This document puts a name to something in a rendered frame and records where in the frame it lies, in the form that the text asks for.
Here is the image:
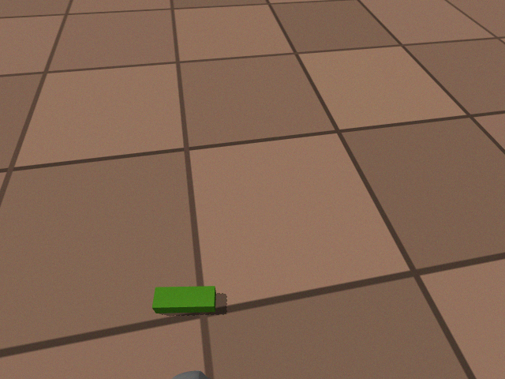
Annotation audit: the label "carton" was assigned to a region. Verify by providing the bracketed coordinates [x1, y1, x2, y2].
[152, 286, 216, 313]

